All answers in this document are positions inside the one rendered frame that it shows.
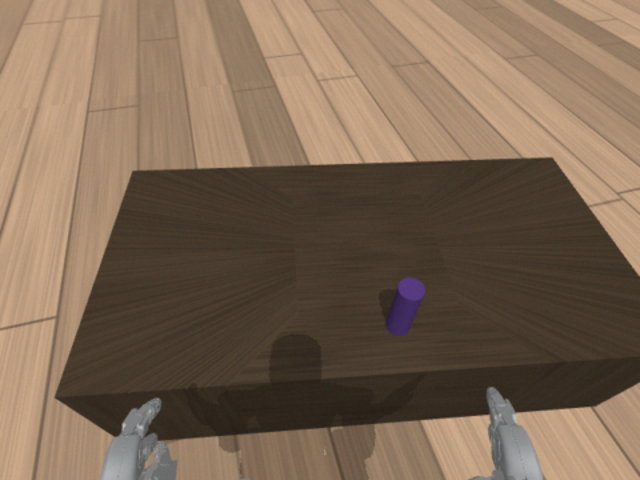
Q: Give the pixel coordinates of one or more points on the left robot hand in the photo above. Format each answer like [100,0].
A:
[127,453]

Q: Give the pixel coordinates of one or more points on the right robot hand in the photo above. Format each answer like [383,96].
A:
[513,454]

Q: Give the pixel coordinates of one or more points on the can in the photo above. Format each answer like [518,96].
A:
[406,302]

